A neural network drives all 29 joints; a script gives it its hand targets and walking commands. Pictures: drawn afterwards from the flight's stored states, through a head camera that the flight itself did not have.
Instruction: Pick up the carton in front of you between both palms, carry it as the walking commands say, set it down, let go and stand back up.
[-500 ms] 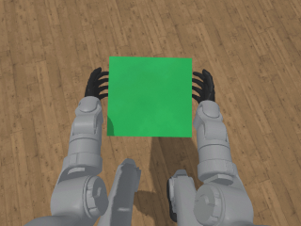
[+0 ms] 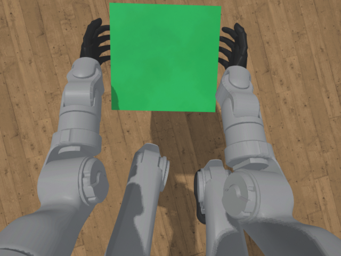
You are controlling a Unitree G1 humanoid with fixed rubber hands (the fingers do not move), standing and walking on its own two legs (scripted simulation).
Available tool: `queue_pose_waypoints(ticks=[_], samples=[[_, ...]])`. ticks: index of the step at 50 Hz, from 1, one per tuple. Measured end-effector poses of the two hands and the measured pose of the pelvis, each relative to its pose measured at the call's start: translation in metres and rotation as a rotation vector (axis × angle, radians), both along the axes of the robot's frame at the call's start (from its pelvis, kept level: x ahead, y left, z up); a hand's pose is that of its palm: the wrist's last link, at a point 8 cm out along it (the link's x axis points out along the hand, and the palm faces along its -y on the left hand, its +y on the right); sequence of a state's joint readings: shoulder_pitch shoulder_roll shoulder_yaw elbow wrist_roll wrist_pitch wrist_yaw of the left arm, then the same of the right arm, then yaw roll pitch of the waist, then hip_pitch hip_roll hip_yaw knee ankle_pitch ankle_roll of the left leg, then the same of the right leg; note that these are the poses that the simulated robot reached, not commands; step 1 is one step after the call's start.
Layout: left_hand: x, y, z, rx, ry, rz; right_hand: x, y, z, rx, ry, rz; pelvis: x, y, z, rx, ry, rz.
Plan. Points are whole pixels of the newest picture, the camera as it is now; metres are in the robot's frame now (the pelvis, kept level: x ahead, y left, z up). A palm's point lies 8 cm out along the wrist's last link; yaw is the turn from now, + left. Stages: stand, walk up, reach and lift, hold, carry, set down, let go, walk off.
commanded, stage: set down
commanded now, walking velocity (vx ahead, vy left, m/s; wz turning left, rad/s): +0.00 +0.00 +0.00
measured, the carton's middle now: (165, 68) +0.50 +0.12 -0.21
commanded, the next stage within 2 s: none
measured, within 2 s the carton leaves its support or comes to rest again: rests again in 1.12 s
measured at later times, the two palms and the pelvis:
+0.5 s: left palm (98, 63) +0.48 +0.30 -0.25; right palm (210, 72) +0.52 +0.00 -0.23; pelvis -0.01 +0.01 -0.08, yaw -3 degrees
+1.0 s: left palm (101, 65) +0.48 +0.30 -0.26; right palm (212, 72) +0.53 -0.01 -0.25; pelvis -0.01 +0.00 -0.10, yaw -3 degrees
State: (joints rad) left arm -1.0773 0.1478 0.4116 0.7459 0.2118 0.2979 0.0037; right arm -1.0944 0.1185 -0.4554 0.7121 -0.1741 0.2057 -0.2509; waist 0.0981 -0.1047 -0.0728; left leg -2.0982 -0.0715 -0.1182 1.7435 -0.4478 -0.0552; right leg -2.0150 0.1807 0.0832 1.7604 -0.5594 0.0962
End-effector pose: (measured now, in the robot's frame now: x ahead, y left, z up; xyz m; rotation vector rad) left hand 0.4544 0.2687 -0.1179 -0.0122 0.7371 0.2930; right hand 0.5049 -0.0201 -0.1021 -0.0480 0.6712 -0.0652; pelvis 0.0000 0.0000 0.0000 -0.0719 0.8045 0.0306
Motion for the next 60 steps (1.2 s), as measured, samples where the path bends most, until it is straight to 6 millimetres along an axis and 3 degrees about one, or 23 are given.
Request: queue_pose_waypoints(ticks=[16,22,30,38,60], samples=[[0.016,0.027,-0.095,0.003,0.04,-0.025,0.018,0.024,-0.091,-0.018,0.04,0.044,-0.014,0.007,-0.062,-0.027,-0.039,0.001],[0.02,0.031,-0.122,0.005,0.072,-0.043,0.018,0.026,-0.121,0.002,0.074,0.049,-0.013,0.012,-0.075,-0.026,-0.085,-0.027],[0.03,0.031,-0.131,0.001,0.064,-0.055,0.023,0.022,-0.139,0.019,0.069,0.054,-0.008,0.015,-0.085,-0.014,-0.095,-0.048],[0.023,0.027,-0.141,-0.011,0.082,-0.062,0.023,0.017,-0.149,0.022,0.087,0.077,-0.009,0.009,-0.091,0.002,-0.094,-0.065],[0.031,0.027,-0.148,-0.024,0.075,-0.09,0.032,0.014,-0.159,0.051,0.073,0.146,-0.01,0.0,-0.097,0.023,-0.096,-0.076]])
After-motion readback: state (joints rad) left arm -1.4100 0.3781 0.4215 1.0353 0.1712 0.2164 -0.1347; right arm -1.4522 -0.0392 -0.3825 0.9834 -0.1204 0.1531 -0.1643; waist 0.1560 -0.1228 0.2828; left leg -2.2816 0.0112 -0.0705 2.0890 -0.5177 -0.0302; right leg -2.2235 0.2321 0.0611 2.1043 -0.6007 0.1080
